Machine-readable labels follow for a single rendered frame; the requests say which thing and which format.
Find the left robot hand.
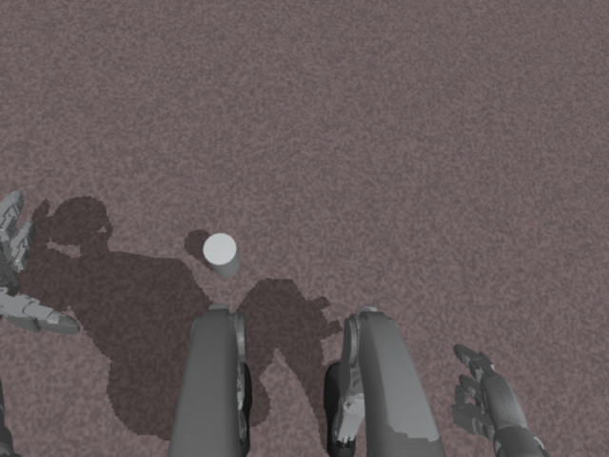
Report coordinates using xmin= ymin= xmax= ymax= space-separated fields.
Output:
xmin=0 ymin=190 xmax=80 ymax=334

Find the left robot arm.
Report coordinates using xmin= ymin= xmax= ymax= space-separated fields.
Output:
xmin=0 ymin=379 xmax=21 ymax=457

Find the right robot hand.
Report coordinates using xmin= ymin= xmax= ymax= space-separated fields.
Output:
xmin=451 ymin=345 xmax=529 ymax=442

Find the can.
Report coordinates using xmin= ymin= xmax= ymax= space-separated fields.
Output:
xmin=203 ymin=233 xmax=241 ymax=277

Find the right robot foot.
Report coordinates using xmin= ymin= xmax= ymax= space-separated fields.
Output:
xmin=324 ymin=362 xmax=356 ymax=457

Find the right robot arm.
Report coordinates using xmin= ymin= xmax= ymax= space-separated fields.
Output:
xmin=493 ymin=427 xmax=552 ymax=457

